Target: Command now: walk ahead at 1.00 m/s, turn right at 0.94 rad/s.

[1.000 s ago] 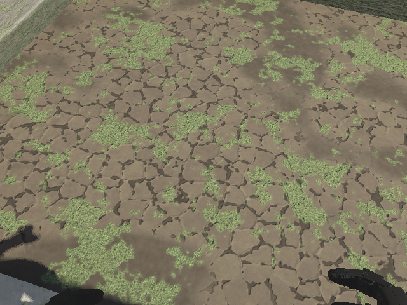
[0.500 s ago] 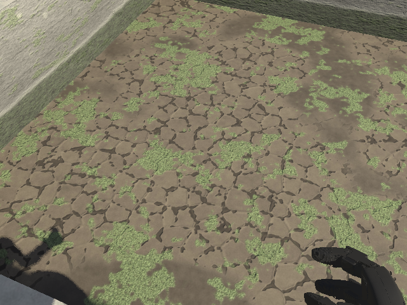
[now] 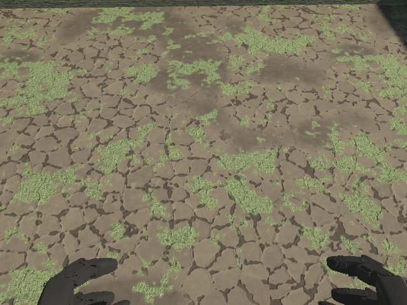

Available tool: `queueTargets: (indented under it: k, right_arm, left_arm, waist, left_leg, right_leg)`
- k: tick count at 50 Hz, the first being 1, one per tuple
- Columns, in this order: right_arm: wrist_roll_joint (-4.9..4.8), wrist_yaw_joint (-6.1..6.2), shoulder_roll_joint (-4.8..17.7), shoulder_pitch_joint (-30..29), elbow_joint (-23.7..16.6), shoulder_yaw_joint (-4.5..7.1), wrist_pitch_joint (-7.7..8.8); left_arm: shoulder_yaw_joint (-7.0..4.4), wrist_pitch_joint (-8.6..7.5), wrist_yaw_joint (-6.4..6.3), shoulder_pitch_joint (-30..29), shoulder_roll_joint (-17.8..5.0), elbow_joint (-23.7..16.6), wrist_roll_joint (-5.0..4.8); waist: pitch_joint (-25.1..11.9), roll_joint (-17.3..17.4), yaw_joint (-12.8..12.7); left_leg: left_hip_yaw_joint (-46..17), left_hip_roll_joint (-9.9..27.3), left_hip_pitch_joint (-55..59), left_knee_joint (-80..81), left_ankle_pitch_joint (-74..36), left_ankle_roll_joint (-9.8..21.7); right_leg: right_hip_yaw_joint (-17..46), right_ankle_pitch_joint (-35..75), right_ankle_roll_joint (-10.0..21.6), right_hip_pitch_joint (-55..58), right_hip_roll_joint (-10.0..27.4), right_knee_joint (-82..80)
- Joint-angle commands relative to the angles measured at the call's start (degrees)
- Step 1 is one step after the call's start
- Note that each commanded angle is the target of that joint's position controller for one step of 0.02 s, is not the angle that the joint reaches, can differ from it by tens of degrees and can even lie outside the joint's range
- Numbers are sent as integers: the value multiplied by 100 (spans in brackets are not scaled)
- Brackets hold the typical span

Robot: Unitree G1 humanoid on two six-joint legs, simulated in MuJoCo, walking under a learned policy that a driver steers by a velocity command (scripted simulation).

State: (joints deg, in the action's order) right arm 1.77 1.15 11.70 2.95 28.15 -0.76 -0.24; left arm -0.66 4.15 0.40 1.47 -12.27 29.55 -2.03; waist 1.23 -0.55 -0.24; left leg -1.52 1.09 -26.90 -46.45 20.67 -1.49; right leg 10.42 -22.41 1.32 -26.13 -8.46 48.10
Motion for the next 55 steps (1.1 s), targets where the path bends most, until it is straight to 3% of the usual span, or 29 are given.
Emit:
queueTargets:
  k: [1, 2, 3, 6, 9, 11, 12, 13, 14, 15, 16, 18, 20, 23, 25, 26, 27, 28, 29, 30, 32, 34, 38, 43, 44, 45, 47, 49, 55]
  right_arm:
    - [112, -16, 1232, 865, -164, 400, 24]
    - [109, -24, 1153, 710, -184, 372, 71]
    - [94, -25, 1030, 424, -165, 304, 115]
    - [9, -21, 877, -289, -146, 221, 179]
    - [4, -106, 633, -313, -90, 117, 225]
    - [-70, -160, 685, -84, 12, 168, 137]
    - [-103, -187, 689, 176, 50, 208, 56]
    - [-113, -203, 543, 310, -32, 211, -56]
    - [-40, -234, 563, -48, -461, 166, -148]
    - [-59, -195, 828, -375, -484, 247, -154]
    - [-137, -154, 830, -370, -404, 249, -140]
    - [-119, -110, 621, 188, -72, 197, -148]
    - [-27, -197, 482, 610, 286, 150, -206]
    - [-112, -262, 279, 445, 389, 51, -333]
    - [-148, -268, -72, 785, 559, -76, -327]
    - [-46, -174, -214, 771, 530, -178, -311]
    - [57, -108, -36, 770, 470, -179, -246]
    - [-57, -78, 247, 509, 436, -135, -189]
    - [-122, -94, 214, 42, 345, -173, -135]
    - [-161, -116, 227, 17, 337, -169, -82]
    - [-203, -136, 224, 333, 436, -176, -15]
    - [-252, -73, 274, 624, 577, -149, 39]
    - [-205, -100, 148, 631, 541, -146, -61]
    - [-195, -133, 146, 547, 499, -124, -124]
    - [79, -33, 659, 1022, 503, -29, -207]
    - [103, 27, 605, 947, 544, -35, -230]
    - [55, 71, 473, 828, 485, -86, -267]
    - [9, 74, 522, 830, 478, -78, -278]
    - [29, 56, 631, 973, 534, -78, -282]
  left_arm:
    - [-225, -249, -96, -1002, -520, -829, -37]
    - [-332, -287, -28, -1244, -733, -867, 17]
    - [-322, -281, 18, -1241, -719, -856, 57]
    - [-214, -152, 204, -682, -584, -678, 93]
    - [-86, -79, 177, -278, -432, -456, 118]
    - [-28, -97, 138, 71, -287, -303, 221]
    - [-17, -124, 126, 340, -260, -171, 267]
    - [-32, -144, 119, 538, -497, -218, 307]
    - [-256, -91, 111, 742, -1301, -230, 103]
    - [-354, -70, 78, 1088, -1468, -218, 114]
    - [-326, -89, -21, 1014, -1307, -180, 168]
    - [-184, -161, -168, 468, -852, -189, 267]
    - [-52, -262, -133, 21, -537, -207, 303]
    - [-8, -275, -38, 98, -447, -78, 296]
    - [-8, -198, -27, 232, -420, 30, 234]
    - [28, -174, -84, 263, -291, 74, 204]
    - [60, -168, -68, 383, -107, 133, 83]
    - [57, -122, -32, 327, -187, 128, 64]
    - [60, -124, 3, 298, -247, 185, 76]
    - [72, -124, 14, 237, -241, 284, 150]
    - [82, -127, -22, 296, -282, 441, 277]
    - [137, -126, -106, 388, -167, 606, 260]
    - [198, -113, -179, 124, -79, 719, 203]
    - [198, -81, -236, 28, -120, 833, 201]
    - [362, -40, -181, 433, -215, 782, 474]
    - [358, -47, -187, 383, -197, 759, 424]
    - [388, -87, -186, 381, -306, 676, 399]
    - [397, -102, -194, 387, -393, 619, 396]
    - [444, -80, -204, 510, -479, 487, 411]
  waist:
    - [-733, 2029, 824]
    - [-467, 1336, 707]
    - [-254, 1092, 498]
    - [-460, 1219, 10]
    - [-764, 894, -110]
    - [-818, 421, -167]
    - [-985, 69, -138]
    - [-861, -880, -46]
    - [-751, -2450, -385]
    - [-623, -1957, -676]
    - [-515, -1554, -498]
    - [-698, -1047, 67]
    - [-889, -842, 304]
    - [-567, -622, 199]
    - [-438, -358, 293]
    - [-411, -78, 267]
    - [-425, 461, 144]
    - [-257, 1093, 52]
    - [19, 1016, -219]
    - [8, 818, -206]
    - [-254, 482, -176]
    - [-572, 319, -171]
    - [-674, -24, -66]
    - [-640, -31, -45]
    - [-478, 254, 174]
    - [-439, 233, 78]
    - [-598, 74, 80]
    - [-601, -34, 116]
    - [-490, 9, 88]
  left_leg:
    - [-2562, 1877, 2559, 2167, 239, 573]
    - [-2842, 1983, 2118, 2360, 1109, 738]
    - [-2621, 2023, 1709, 2405, 1107, 768]
    - [-1022, 1668, 501, 2533, 773, 445]
    - [120, 1215, 241, 2061, 103, 378]
    - [578, 1028, 370, 1437, 31, 296]
    - [696, 857, 322, 966, 392, 170]
    - [1111, 400, -268, -359, 1172, -43]
    - [949, -132, -1476, -1054, 2118, -269]
    - [341, -174, -1961, -1718, 2058, -305]
    - [129, -100, -2019, -2086, 1676, -360]
    - [4, 98, -1221, -1873, 949, -374]
    - [217, -7, 87, -1479, 697, -214]
    - [388, -206, 1021, -48, 787, 19]
    - [478, -245, 1943, 1477, -84, 202]
    - [195, 19, 2463, 2105, -350, 251]
    - [-584, 675, 2646, 2405, -276, 327]
    - [-1126, 810, 1215, 2896, 144, 368]
    - [-998, 668, 643, 3134, 369, 340]
    - [-767, 479, 563, 3116, 400, 299]
    - [-484, 283, 1042, 2900, -465, 324]
    - [-503, 374, 1809, 2702, -1856, 401]
    - [-470, 412, 2092, 2709, -2188, 428]
    - [-489, 422, 2199, 2788, -2426, 437]
    - [-645, 475, 2609, 3037, -2820, 696]
    - [-709, 578, 2689, 3054, -3186, 808]
    - [-723, 614, 2969, 3009, -3315, 897]
    - [-708, 573, 2981, 3067, -2959, 891]
    - [-666, 430, 2800, 3165, -2488, 858]
  right_leg:
    - [44, -659, 9, -2572, 226, 993]
    - [-121, -380, -44, -2681, 385, 1508]
    - [-156, -123, -99, -2618, 539, 1692]
    - [-669, 348, -244, -1034, 761, 1556]
    - [-1056, 387, -276, 252, 768, 649]
    - [-1393, 372, -161, 1000, 569, -620]
    - [-1334, 581, -51, 1451, 508, -966]
    - [-100, 1488, 154, 1672, 1099, -1313]
    - [1782, 1162, 831, 1784, 1816, -2287]
    - [2721, 889, 1239, 1735, 2218, -2700]
    - [2582, 681, 1324, 1505, 2246, -2752]
    - [1817, 559, 1017, 862, 1920, -2645]
    - [1075, 270, 774, -30, 1556, -2741]
    - [787, -590, 585, -405, 1298, -2900]
    - [866, -952, 461, -532, 1268, -2906]
    - [1004, -847, 244, -588, 1283, -2989]
    - [678, -476, 20, -703, 1014, -2480]
    - [173, -18, -138, 279, 750, -2531]
    - [202, 671, -186, 910, 849, -2669]
    - [251, 1016, -155, 1262, 888, -2708]
    - [284, 1369, -60, 1467, 963, -2694]
    - [258, 1641, 55, 1326, 1025, -2819]
    - [169, 1656, -30, 1281, 1020, -2805]
    - [132, 1669, -49, 1230, 1064, -2761]
    - [242, 1489, 195, 869, 1088, -2677]
    - [196, 1427, 184, 789, 1143, -2691]
    - [165, 1332, 148, 669, 1202, -2649]
    - [160, 1334, 127, 630, 1216, -2643]
    - [140, 1372, 138, 722, 1217, -2664]
